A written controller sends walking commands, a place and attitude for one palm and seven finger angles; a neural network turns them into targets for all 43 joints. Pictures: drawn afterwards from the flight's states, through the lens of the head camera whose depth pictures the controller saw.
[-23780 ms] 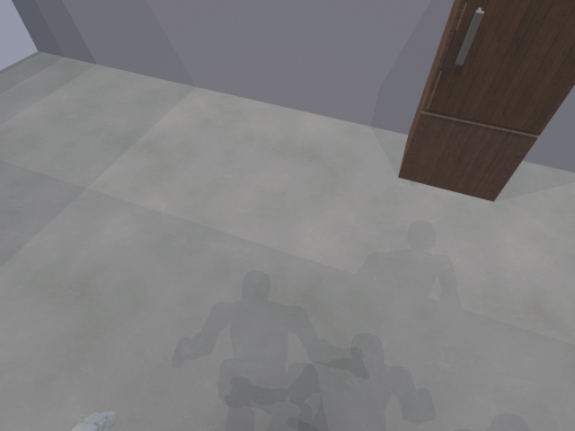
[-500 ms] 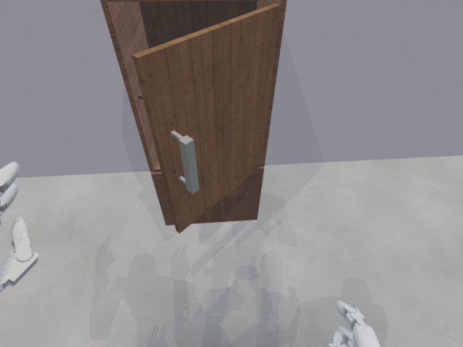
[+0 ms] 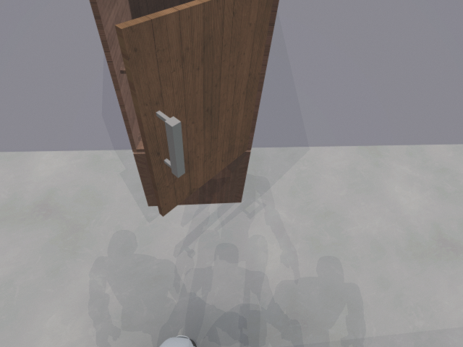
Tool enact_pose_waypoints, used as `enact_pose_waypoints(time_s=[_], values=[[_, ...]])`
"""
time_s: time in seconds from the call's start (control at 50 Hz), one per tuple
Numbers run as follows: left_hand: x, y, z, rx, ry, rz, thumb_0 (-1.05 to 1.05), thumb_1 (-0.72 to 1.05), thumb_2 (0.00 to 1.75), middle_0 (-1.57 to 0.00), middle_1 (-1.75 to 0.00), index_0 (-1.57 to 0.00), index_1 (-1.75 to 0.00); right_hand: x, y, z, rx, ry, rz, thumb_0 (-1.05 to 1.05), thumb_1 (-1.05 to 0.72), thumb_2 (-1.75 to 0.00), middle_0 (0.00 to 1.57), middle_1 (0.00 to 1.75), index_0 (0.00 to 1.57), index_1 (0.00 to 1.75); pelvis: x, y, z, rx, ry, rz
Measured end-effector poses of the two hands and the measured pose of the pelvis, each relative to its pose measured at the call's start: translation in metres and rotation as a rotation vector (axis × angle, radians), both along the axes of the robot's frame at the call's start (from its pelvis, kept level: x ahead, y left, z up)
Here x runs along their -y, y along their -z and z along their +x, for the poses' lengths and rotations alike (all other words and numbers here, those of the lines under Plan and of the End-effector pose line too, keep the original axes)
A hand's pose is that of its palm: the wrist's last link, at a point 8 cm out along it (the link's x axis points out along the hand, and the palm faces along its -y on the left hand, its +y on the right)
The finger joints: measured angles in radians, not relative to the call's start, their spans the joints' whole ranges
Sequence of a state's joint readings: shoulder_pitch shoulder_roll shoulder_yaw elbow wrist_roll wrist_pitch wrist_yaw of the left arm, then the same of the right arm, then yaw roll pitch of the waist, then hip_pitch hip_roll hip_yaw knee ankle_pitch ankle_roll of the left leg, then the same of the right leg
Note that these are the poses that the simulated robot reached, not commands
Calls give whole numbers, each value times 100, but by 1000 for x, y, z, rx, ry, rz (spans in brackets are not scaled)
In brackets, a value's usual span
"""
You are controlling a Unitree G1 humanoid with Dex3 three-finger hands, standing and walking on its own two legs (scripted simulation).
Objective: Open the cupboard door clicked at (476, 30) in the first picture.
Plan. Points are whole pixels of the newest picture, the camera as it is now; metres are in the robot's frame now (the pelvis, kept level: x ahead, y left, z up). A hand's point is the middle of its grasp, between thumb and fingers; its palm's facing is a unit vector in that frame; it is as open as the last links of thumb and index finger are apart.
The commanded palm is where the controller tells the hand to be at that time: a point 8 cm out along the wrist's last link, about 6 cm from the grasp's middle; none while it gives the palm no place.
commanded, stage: let the arm hang, fingers relaxed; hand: left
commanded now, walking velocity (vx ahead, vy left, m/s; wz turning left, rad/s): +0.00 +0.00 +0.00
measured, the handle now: (170, 145) +0.54 +0.17 -0.02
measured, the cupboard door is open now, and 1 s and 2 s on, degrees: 43 43 43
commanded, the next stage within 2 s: look to check the result in 0.72 s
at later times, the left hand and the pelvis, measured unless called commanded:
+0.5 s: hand out of the picture -0.02 +0.16 -0.17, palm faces +0.04 -0.98 -0.20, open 7.4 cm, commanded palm none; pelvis +0.01 -0.01 +0.00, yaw -1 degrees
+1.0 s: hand out of the picture -0.02 +0.15 -0.17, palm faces +0.03 -0.98 -0.19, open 7.4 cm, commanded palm none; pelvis +0.03 -0.01 +0.00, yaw -2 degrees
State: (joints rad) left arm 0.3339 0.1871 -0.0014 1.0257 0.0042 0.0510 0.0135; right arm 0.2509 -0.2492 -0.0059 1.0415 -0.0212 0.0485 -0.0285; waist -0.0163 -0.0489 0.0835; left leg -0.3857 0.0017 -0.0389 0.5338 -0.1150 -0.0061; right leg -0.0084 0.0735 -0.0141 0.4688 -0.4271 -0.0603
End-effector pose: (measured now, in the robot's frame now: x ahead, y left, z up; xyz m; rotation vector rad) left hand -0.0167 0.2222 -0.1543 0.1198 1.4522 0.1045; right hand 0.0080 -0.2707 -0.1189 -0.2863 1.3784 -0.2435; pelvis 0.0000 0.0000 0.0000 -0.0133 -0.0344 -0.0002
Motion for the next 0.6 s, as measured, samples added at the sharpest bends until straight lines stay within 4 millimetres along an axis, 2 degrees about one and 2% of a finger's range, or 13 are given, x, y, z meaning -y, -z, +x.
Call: enact_pose_waypoints(time_s=[0.06, 0.12, 0.16, 0.22, 0.32, 0.5, 0.6], values=[[-1, -7, -43, -116, -33, 12, 1, 95, 90, -21, -30, -20, -30, -12, 6, -22, -79, 23, 35, 1, -91, -90, 20, 30, 19, 30, 1, -2, 0, 1, 1, -1], [-4, -18, -71, -192, -55, 39, 1, 94, 90, -20, -30, -20, -30, -25, 13, -34, -112, 42, 79, 1, -91, -90, 20, 30, 20, 30, 1, -4, 1, 6, 3, 1], [-6, -24, -82, -218, -62, 59, 1, 93, 90, -20, -30, -20, -30, -34, 18, -37, -115, 52, 109, 1, -91, -90, 20, 30, 20, 30, 1, -4, 1, 11, 6, 2], [-9, -29, -86, -223, -65, 85, 1, 92, 90, -20, -30, -20, -30, -45, 25, -35, -101, 61, 149, 1, -91, -90, 20, 30, 20, 30, 1, -4, 0, 17, 9, 6], [-8, -28, -69, -164, -58, 103, 1, 91, 90, -20, -30, -20, -30, -57, 33, -21, -57, 64, 195, 0, -91, -90, 21, 30, 20, 30, 2, -4, 2, 22, 11, 13], [17, -15, -9, -5, -38, 54, 0, 91, 90, -20, -30, -20, -30, -48, 31, -6, -18, 62, 178, 1, -92, -90, 21, 30, 20, 30, 7, -3, 11, 20, 13, 25], [32, -10, 13, 37, -32, 18, 0, 91, 90, -20, -30, -20, -30, -44, 29, -2, -12, 67, 163, 0, -91, -90, 20, 30, 20, 30, 10, -2, 16, 17, 16, 25]])
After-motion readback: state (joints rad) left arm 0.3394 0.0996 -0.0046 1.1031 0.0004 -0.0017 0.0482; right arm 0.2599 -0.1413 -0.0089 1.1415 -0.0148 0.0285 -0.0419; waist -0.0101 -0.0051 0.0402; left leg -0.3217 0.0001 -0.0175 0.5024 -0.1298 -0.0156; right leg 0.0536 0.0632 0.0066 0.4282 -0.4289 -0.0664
